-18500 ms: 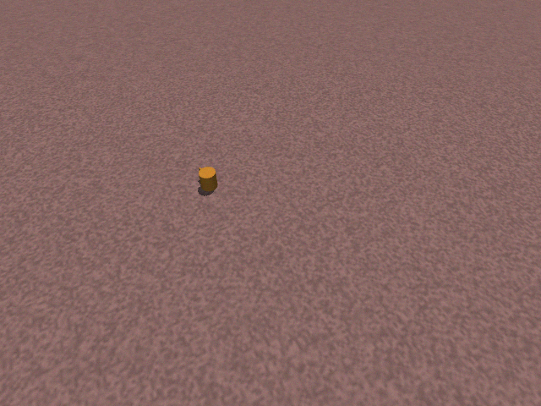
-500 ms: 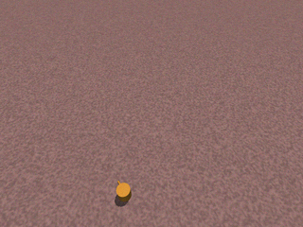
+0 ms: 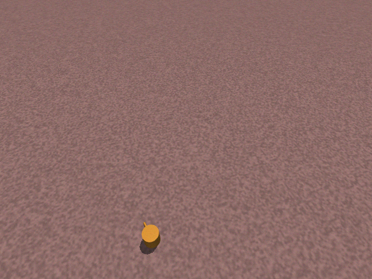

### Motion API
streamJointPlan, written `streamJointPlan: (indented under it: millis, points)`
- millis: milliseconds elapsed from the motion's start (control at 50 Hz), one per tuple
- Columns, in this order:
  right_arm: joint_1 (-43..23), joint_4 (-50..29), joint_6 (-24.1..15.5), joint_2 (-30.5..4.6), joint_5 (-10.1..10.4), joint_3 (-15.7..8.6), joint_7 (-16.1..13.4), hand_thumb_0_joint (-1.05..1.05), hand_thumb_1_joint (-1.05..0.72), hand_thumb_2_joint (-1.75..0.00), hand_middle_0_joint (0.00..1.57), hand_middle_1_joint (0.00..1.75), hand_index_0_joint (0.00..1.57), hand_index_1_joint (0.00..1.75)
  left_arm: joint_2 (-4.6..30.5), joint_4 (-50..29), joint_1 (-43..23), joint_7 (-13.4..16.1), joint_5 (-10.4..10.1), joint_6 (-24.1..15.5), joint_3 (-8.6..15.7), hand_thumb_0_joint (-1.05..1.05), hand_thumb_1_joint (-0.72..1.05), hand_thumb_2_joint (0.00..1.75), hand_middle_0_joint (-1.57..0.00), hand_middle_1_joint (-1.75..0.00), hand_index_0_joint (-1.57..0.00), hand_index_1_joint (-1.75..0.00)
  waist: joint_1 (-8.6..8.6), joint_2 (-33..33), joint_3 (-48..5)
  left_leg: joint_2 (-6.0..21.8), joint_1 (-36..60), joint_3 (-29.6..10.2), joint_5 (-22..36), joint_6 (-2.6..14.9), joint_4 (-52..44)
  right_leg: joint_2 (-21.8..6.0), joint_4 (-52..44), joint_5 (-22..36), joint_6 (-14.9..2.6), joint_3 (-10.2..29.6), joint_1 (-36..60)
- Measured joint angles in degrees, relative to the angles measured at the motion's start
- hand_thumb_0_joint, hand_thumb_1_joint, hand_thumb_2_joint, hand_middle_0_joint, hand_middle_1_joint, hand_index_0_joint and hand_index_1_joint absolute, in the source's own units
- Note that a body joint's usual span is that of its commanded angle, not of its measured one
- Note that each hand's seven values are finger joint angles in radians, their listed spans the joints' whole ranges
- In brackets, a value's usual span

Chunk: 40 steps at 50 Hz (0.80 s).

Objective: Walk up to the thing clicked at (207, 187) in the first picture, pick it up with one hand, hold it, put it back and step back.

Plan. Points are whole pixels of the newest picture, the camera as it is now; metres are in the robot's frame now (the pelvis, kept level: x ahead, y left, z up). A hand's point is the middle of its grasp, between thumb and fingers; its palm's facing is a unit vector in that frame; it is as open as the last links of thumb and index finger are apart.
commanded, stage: stand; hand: left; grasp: from above
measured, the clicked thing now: (149, 233) +0.47 +0.20 -0.74
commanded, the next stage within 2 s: rise first in 0.12 s
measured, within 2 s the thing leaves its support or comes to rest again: neither
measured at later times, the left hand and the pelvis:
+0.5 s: hand out of the picture +0.16 +0.25 -0.17, palm faces -0.05 -0.93 -0.35, open 9.7 cm; pelvis -0.01 +0.01 -0.02, yaw +1 degrees
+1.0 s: hand out of the picture +0.13 +0.26 -0.23, palm faces -0.18 -0.86 -0.48, open 14.0 cm; pelvis +0.00 +0.02 -0.09, yaw +1 degrees
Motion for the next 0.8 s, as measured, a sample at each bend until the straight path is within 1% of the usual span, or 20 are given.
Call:
streamJointPlan:
  millis: [240, 260, 280, 320, 360, 380, 420, 460, 480, 560, 640, 720, 800]
  points:
    - [0.1, -0.24, -0.05, 0.06, 0.0, 0.02, -0.04, 0.01, -0.9, -0.9, 0.2, 0.3, 0.2, 0.3, 0.12, -0.21, 0.18, 0.01, 0.0, -0.01, -0.06, 0.0, 0.9, 0.9, -0.21, -0.31, -0.2, -0.3, 0.06, 0.01, -0.12, -0.08, -0.02, -0.02, -0.22, 0.07, 0.19, -0.08, 0.1, -0.19, 0.08, -0.02, 0.05]
    - [0.94, -2.3, 0.14, 0.06, 0.79, 0.18, -0.46, 0.01, -0.91, -0.9, 0.2, 0.3, 0.2, 0.3, -0.11, -1.65, 0.57, 0.29, -0.52, 0.07, 0.28, 0.0, 0.9, 0.91, -0.2, -0.31, -0.2, -0.31, -0.14, 0.08, -0.61, -0.13, -1.36, -0.23, -0.56, 0.15, 1.19, -0.14, 0.85, -0.47, 0.09, -0.22, -1.09]
    - [2.14, -5.2, -0.56, 0.17, 1.68, 0.25, -1.08, 0.01, -0.91, -0.9, 0.2, 0.3, 0.2, 0.3, -0.59, -3.06, 0.16, 0.67, -1.02, -0.38, 0.8, 0.01, 0.88, 0.91, -0.2, -0.33, -0.19, -0.33, -0.23, 0.21, -0.53, -0.24, -2.96, -0.57, -1.05, 0.26, 2.67, -0.25, 2.04, -0.93, 0.12, -0.53, -2.42]
    - [3.52, -9.57, -1.92, 0.77, 2.67, 0.31, -1.82, 0.01, -0.93, -0.91, 0.2, 0.3, 0.2, 0.3, -1.65, -3.33, -2.72, 0.9, -0.91, -1.34, 2.77, 0.01, 0.83, 0.92, -0.2, -0.37, -0.19, -0.37, -0.27, 0.35, -0.02, -0.4, -6.07, -1.08, -1.9, 0.37, 5.48, -0.42, 4.43, -1.76, 0.13, -0.97, -5.14]
    - [3.82, -12.62, -2.48, 1.95, 2.79, 0.0, -2.17, 0.01, -0.93, -0.91, 0.2, 0.3, 0.2, 0.3, -1.92, -2.65, -6.06, 0.38, 0.27, -1.28, 4.26, 0.01, 0.76, 0.93, -0.2, -0.44, -0.19, -0.45, -0.36, 0.22, 0.09, -0.39, -9.59, -1.18, -2.79, 0.36, 8.39, -0.4, 7.13, -2.56, 0.11, -0.99, -8.55]
    - [3.87, -13.87, -2.71, 2.66, 2.65, -0.2, -2.29, 0.01, -0.93, -0.91, 0.2, 0.3, 0.2, 0.3, -1.81, -2.49, -7.53, -0.11, 1.26, -1.2, 5.0, 0.01, 0.71, 0.93, -0.2, -0.49, -0.18, -0.49, -0.49, 0.06, -0.07, -0.39, -11.42, -1.19, -3.26, 0.34, 9.86, -0.39, 8.58, -3.01, 0.1, -0.96, -10.38]
    - [4.16, -16.11, -3.08, 4.09, 2.1, -0.71, -2.16, 0.01, -0.93, -0.91, 0.2, 0.3, 0.2, 0.3, -1.32, -2.29, -9.7, -1.16, 3.97, -1.18, 6.49, 0.01, 0.6, 0.92, -0.19, -0.58, -0.18, -0.58, -0.92, -0.32, -1.09, -0.37, -15.38, -1.15, -4.48, 0.33, 13.17, -0.36, 11.87, -4.18, 0.08, -0.85, -14.38]
    - [4.86, -18.15, -3.13, 5.29, 1.68, -1.23, -1.86, 0.01, -0.93, -0.91, 0.2, 0.3, 0.2, 0.3, -1.07, -3.78, -10.2, -1.67, 6.07, -0.65, 7.86, 0.0, 0.48, 0.92, -0.17, -0.68, -0.17, -0.67, -1.07, -0.61, -2.12, -0.31, -18.36, -0.91, -5.86, 0.36, 16.2, -0.29, 14.88, -5.43, 0.1, -0.53, -17.48]
    - [5.35, -19.08, -3.04, 5.72, 1.59, -1.41, -1.78, 0.01, -0.93, -0.91, 0.2, 0.3, 0.2, 0.3, -1.13, -5.23, -9.81, -1.57, 6.84, -0.1, 8.13, 0.0, 0.42, 0.92, -0.16, -0.73, -0.16, -0.72, -1.08, -0.65, -2.61, -0.31, -19.36, -0.78, -6.5, 0.4, 17.4, -0.28, 16.05, -6.0, 0.15, -0.38, -18.52]
    - [7.12, -22.27, -2.47, 6.35, 1.79, -1.58, -1.48, 0.01, -0.91, -0.9, 0.2, 0.3, 0.2, 0.3, -2.19, -10.52, -7.21, -0.38, 8.81, 3.61, 7.62, 0.0, 0.14, 0.92, -0.13, -0.88, -0.14, -0.87, -1.18, 0.04, -4.44, -0.48, -22.06, -0.66, -8.57, 0.69, 20.99, -0.45, 19.18, -7.77, 0.5, -0.19, -21.04]
    - [7.4, -25.19, -3.01, 6.3, 1.8, -1.55, -1.08, 0.01, -0.9, -0.9, 0.2, 0.3, 0.2, 0.3, -2.89, -14.19, -4.68, 0.48, 9.79, 7.1, 6.74, 0.0, -0.13, 0.94, -0.1, -0.98, -0.11, -0.96, -1.35, 0.62, -5.61, -0.6, -25.86, -0.65, -10.86, 1.0, 25.5, -0.57, 23.23, -9.8, 0.86, -0.09, -24.64]
    - [7.03, -27.73, -4.4, 6.29, 1.47, -1.84, -0.96, 0.01, -0.89, -0.9, 0.2, 0.3, 0.2, 0.3, -3.33, -18.87, -1.98, 0.81, 11.04, 8.09, 6.75, 0.0, -0.32, 0.95, -0.09, -1.02, -0.1, -1.01, -1.07, 0.25, -6.42, -0.71, -31.32, -0.78, -13.54, 1.19, 31.38, -0.67, 28.97, -12.42, 1.1, -0.07, -30.01]
    - [6.34, -29.47, -5.63, 6.17, 1.13, -2.08, -1.25, 0.01, -0.89, -0.9, 0.2, 0.3, 0.2, 0.3, -3.76, -25.57, 1.44, 1.28, 13.54, 8.05, 6.6, 0.0, -0.42, 0.96, -0.08, -1.05, -0.09, -1.04, -0.73, -0.17, -7.36, -0.74, -36.83, -1.09, -16.34, 1.2, 37.45, -0.68, 34.82, -15.15, 1.2, -0.24, -35.36]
